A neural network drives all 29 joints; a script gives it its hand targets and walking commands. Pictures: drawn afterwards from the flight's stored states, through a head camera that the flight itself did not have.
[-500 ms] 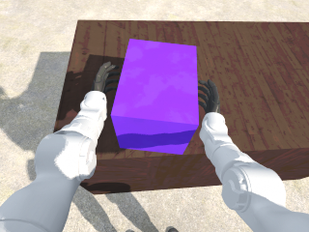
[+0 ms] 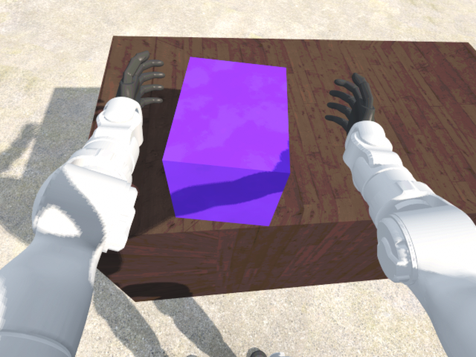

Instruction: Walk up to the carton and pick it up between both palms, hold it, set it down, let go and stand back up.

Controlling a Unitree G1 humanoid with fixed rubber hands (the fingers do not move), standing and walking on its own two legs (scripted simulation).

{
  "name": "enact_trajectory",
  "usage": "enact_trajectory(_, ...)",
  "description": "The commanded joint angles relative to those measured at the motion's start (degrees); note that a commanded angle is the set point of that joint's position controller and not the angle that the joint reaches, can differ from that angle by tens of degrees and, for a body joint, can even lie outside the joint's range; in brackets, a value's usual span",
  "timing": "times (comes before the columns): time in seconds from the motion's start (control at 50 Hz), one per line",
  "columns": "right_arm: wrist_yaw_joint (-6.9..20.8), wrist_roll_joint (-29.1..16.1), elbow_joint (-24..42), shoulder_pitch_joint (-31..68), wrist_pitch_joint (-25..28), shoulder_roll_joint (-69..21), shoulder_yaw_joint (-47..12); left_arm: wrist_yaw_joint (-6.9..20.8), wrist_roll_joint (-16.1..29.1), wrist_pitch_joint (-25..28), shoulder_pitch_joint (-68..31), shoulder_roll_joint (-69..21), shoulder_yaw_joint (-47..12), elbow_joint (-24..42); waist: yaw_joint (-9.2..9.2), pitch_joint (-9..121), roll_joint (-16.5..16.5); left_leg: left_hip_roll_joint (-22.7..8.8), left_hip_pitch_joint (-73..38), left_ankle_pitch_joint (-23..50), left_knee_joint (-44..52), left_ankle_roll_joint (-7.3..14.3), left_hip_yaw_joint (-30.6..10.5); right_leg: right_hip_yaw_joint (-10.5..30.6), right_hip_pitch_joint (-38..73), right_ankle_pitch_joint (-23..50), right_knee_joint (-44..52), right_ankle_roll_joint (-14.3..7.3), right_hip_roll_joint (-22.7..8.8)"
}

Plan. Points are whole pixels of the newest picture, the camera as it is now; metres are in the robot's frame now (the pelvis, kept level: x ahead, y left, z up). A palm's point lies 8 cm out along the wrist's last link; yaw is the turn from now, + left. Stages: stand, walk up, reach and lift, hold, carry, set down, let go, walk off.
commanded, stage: set down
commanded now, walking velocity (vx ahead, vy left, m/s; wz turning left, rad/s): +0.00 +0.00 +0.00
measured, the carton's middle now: (230, 143) +0.53 -0.02 -0.01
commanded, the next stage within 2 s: none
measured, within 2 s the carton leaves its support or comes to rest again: neither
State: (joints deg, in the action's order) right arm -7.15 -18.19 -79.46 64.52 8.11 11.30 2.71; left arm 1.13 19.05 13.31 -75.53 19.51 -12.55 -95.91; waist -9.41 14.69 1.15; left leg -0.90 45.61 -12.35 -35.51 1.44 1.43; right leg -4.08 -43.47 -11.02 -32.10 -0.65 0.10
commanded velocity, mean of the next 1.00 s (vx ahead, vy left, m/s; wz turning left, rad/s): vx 0.00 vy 0.00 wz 0.00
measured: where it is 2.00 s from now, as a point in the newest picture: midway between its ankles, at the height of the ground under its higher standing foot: outside the picture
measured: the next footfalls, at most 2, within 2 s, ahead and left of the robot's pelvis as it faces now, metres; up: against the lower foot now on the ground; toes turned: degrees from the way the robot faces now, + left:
none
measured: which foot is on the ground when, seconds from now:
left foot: down 0.00-1.00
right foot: down 0.00-1.00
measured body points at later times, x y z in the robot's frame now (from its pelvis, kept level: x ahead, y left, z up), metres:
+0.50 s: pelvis +0.03 +0.00 +0.02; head +0.06 +0.03 +0.47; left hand +0.53 +0.17 +0.19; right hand +0.47 -0.21 +0.18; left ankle +0.03 +0.10 -0.72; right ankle +0.03 -0.12 -0.72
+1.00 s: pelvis +0.00 +0.00 +0.02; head +0.01 +0.03 +0.47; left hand +0.46 +0.18 +0.13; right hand +0.40 -0.19 +0.13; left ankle +0.03 +0.10 -0.72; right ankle +0.03 -0.12 -0.72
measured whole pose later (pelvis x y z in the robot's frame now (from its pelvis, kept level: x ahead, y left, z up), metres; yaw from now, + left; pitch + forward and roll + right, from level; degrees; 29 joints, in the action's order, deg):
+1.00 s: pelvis +0.00 +0.00 +0.02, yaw -1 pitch +7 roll -1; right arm -15.9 -16.1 -57.5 43.5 1.4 5.2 0.2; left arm 4.7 11.2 2.8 -53.0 19.5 -1.5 -72.1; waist -5.7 6.8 2.5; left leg -0.8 22.7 -11.2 -27.3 1.1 1.4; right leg -2.8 -20.5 -8.8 -22.7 -0.6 0.9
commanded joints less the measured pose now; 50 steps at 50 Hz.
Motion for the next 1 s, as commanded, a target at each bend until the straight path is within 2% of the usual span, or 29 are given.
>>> enact_trajectory(0.0,-2.2,2.1,13.6,24.2,-2.3,6.6,1.2,0.1,1.8,-0.6,-25.8,9.6,-0.2,8.3,-0.24,32.8,-5.6,1.4,-22.2,4.7,4.3,-2.2,-0.6,1.1,16.3,9.6,4.4,0.5,-0.8)
enact_trajectory(0.1,-4.0,2.0,15.5,24.0,-5.5,5.6,1.4,0.8,1.0,-3.6,-25.6,10.2,0.7,9.2,-0.29,32.8,-7.6,1.6,-24.3,8.0,5.8,-3.0,-0.5,1.5,21.1,15.3,5.2,0.6,-0.8)
enact_trajectory(0.24,-5.7,0.8,16.7,22.4,-8.1,6.6,0.8,1.8,-1.0,-8.0,-23.7,9.9,2.9,12.8,-0.26,29.9,-10.4,1.0,-35.9,21.4,5.0,-5.7,-1.1,0.3,22.4,23.9,7.8,0.7,1.1)
enact_trajectory(0.36,-6.7,-1.6,14.9,17.2,-9.6,5.9,-2.6,3.0,-4.4,-11.5,-16.0,9.4,6.3,15.3,0.38,21.9,-8.6,0.6,-41.4,30.0,5.7,-5.8,-1.7,0.4,26.2,28.7,10.0,1.5,2.2)
enact_trajectory(0.48,-7.8,-4.9,18.6,8.5,-7.6,3.2,-7.1,4.3,-7.8,-11.6,-5.6,8.1,9.7,20.7,2.62,17.2,-6.4,1.0,-42.3,32.2,6.9,-4.4,-1.2,1.0,31.8,30.1,10.7,1.8,2.4)
enact_trajectory(0.54,-8.0,-5.3,23.0,4.3,-5.6,2.2,-8.0,4.4,-9.0,-10.3,-2.7,8.3,11.9,26.0,4.08,16.9,-5.8,1.2,-42.8,31.6,7.0,-4.3,-0.5,1.1,32.9,29.1,10.8,1.6,2.6)
enact_trajectory(0.6,-8.0,-3.8,30.4,3.2,-4.5,2.3,-6.4,3.6,-8.9,-9.1,-3.1,9.7,13.9,33.2,4.78,18.2,-5.4,1.5,-42.3,29.1,7.2,-4.5,0.0,1.2,33.0,26.8,11.0,2.0,2.5)
enact_trajectory(0.66,-8.1,-0.3,37.0,4.1,-4.2,2.3,-3.0,2.7,-7.6,-8.6,-4.5,9.7,14.0,38.1,4.27,21.8,-5.5,1.5,-41.3,24.1,7.3,-4.5,0.3,1.3,31.5,23.7,10.8,1.9,2.3)
enact_trajectory(0.7,-8.2,2.2,38.9,4.2,-4.2,1.8,-0.9,2.3,-6.7,-8.5,-4.3,8.9,13.4,38.6,3.64,23.6,-5.4,1.3,-40.1,19.8,7.3,-4.3,0.3,1.3,30.2,20.8,10.5,1.7,2.0)
enact_trajectory(0.76,-8.3,4.5,37.1,2.8,-4.9,0.6,0.5,2.4,-6.0,-8.8,-2.3,7.6,12.2,35.4,3.14,22.8,-4.7,1.3,-36.9,12.9,8.0,-3.4,0.4,1.6,29.6,15.5,10.1,1.2,1.4)
enact_trajectory(0.82,-8.5,4.5,32.0,-0.4,-5.6,-0.7,-0.2,3.1,-6.8,-9.3,1.4,6.9,11.9,30.7,3.35,17.4,-4.0,1.2,-33.8,7.9,9.6,-2.5,0.3,1.8,30.3,10.8,10.4,1.1,0.7)
enact_trajectory(0.9,-8.9,1.9,27.2,-4.2,-5.5,-1.2,-2.1,3.8,-8.1,-9.2,4.9,6.6,11.8,29.2,4.3,10.4,-5.0,0.8,-34.3,7.3,10.8,-2.6,-0.3,1.5,29.1,6.0,11.5,0.6,0.7)
enact_trajectory(0.98,-8.5,0.6,27.0,-5.9,-4.1,-0.8,-2.6,3.5,-8.5,-8.0,5.8,6.1,12.0,31.5,5.05,7.5,-7.0,0.3,-37.4,7.7,10.4,-3.5,-0.9,0.7,26.5,3.4,11.9,0.0,1.3)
